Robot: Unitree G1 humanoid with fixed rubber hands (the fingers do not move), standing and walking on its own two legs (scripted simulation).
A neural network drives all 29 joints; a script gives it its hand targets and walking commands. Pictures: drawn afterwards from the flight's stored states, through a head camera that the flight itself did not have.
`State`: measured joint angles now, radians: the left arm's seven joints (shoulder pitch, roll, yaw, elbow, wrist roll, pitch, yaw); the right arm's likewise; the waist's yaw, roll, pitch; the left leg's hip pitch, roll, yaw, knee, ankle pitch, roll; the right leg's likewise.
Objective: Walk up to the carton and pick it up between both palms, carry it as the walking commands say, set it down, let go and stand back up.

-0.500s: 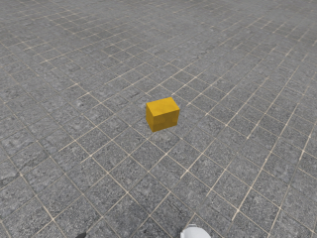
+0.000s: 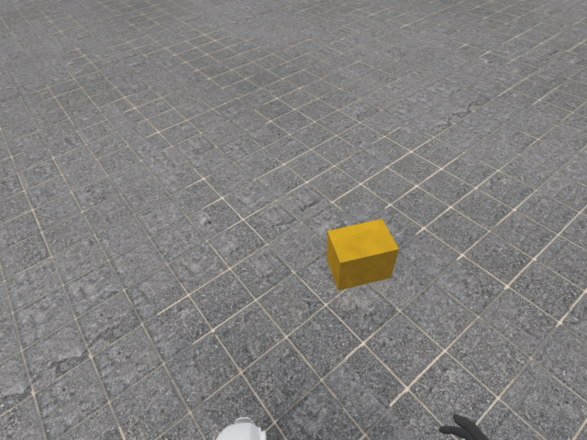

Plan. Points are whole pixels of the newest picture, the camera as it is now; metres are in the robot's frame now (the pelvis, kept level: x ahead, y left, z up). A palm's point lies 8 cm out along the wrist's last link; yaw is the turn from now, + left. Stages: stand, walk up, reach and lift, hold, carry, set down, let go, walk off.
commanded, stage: walk up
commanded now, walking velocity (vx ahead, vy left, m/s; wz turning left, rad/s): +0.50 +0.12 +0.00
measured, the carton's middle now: (360, 255) +0.91 -0.15 -0.69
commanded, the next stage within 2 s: none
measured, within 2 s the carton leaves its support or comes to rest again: neither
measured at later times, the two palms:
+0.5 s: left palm (173, 340) +0.32 +0.27 -0.15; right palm out of the picture +0.14 -0.21 -0.12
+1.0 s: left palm (169, 367) +0.27 +0.26 -0.13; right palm (435, 298) +0.42 -0.22 -0.14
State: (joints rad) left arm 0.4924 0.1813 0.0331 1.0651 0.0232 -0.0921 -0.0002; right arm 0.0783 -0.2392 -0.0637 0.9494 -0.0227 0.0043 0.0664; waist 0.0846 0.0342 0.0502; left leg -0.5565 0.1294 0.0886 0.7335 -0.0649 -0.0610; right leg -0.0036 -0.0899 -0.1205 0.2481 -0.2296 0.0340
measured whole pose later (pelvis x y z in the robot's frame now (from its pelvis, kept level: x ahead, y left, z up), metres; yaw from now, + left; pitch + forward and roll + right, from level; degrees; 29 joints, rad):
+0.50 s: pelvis +0.21 +0.04 +0.00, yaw +0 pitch +0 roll -2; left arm 0.11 0.24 0.06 0.96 0.02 0.02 -0.05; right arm 0.43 -0.19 -0.04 1.04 -0.03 -0.06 -0.01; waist -0.07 -0.04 0.07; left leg -0.14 0.12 0.14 0.38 -0.22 -0.03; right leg -0.51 -0.10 -0.08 0.78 -0.18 0.05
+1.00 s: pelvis +0.32 +0.02 +0.00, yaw -1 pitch -1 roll +1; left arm 0.36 0.18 0.04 1.10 0.02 -0.04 0.01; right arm 0.11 -0.22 -0.04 1.01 0.00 0.02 -0.01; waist 0.05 0.03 0.07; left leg -0.36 0.06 0.06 0.61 -0.23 -0.04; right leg -0.14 -0.10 -0.11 0.36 -0.19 0.03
